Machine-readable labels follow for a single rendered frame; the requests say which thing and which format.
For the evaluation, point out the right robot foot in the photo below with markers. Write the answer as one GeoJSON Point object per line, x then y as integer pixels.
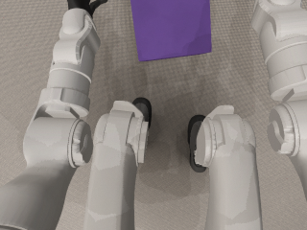
{"type": "Point", "coordinates": [192, 133]}

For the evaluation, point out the robot left upper arm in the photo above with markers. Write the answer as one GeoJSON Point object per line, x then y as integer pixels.
{"type": "Point", "coordinates": [54, 148]}

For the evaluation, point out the carton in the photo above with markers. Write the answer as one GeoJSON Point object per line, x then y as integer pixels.
{"type": "Point", "coordinates": [171, 28]}

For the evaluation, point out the robot right shin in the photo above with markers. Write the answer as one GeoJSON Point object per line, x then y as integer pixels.
{"type": "Point", "coordinates": [222, 110]}

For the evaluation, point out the robot left forearm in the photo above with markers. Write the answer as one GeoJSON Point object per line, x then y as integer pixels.
{"type": "Point", "coordinates": [70, 75]}

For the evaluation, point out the robot right upper arm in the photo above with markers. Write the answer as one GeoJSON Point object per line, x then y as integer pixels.
{"type": "Point", "coordinates": [287, 134]}

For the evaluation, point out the robot right forearm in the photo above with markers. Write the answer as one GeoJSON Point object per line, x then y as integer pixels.
{"type": "Point", "coordinates": [282, 29]}

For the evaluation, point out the left robot hand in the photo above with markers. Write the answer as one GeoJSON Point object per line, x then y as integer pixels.
{"type": "Point", "coordinates": [84, 4]}

